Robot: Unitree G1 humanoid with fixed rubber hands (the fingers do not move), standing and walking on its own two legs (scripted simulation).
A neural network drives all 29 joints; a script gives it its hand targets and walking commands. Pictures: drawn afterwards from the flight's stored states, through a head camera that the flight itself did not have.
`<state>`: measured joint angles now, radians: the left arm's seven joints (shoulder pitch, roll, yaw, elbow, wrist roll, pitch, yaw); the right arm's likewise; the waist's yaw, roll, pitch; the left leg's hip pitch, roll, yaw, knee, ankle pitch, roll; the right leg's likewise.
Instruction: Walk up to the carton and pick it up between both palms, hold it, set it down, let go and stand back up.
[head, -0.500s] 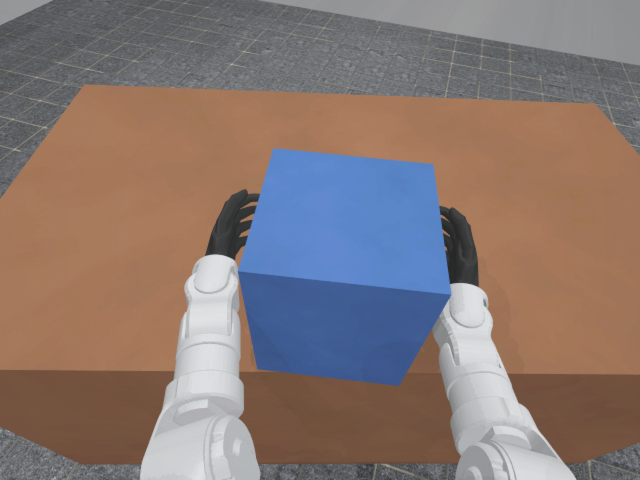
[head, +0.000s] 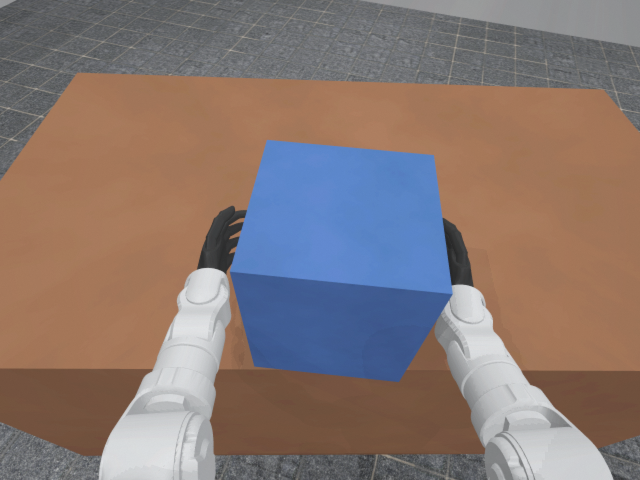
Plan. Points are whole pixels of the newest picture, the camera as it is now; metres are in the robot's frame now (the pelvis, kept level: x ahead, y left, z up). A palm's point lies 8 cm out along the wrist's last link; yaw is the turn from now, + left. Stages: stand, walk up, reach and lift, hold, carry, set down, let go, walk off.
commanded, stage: set down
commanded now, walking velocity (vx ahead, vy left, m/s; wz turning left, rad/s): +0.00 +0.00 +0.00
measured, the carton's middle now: (337, 268) +0.38 +0.04 +0.03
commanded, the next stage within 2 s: none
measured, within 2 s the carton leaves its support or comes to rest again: neither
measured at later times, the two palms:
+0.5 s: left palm (176, 239) +0.36 +0.24 +0.09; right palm (472, 251) +0.38 -0.12 +0.10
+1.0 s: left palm (144, 193) +0.36 +0.26 +0.16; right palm (490, 206) +0.40 -0.12 +0.16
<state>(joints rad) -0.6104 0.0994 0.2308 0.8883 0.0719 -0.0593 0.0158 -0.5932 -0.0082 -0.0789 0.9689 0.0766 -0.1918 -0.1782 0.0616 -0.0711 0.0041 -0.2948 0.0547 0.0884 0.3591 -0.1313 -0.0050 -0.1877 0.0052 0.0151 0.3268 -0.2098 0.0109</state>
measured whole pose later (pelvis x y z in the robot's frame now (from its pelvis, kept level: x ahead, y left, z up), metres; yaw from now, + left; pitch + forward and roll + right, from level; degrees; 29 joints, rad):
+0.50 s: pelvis -0.01 +0.00 +0.00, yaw +1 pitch +3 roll -1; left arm -0.63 0.31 0.06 0.74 -0.20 0.16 -0.02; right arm -0.65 -0.13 0.10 0.80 0.33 0.05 -0.22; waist 0.04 -0.06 -0.04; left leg -0.32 0.06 0.06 0.39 -0.13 -0.01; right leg -0.20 0.01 -0.01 0.35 -0.21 0.01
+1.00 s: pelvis -0.02 +0.00 +0.00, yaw +1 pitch +0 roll -1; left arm -0.73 0.39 0.10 0.55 -0.23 0.50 0.00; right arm -0.76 -0.16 0.02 0.63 0.36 0.33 -0.26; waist 0.04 -0.04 -0.02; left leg -0.24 0.06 0.06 0.36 -0.11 -0.01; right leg -0.12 0.01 -0.01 0.32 -0.19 0.01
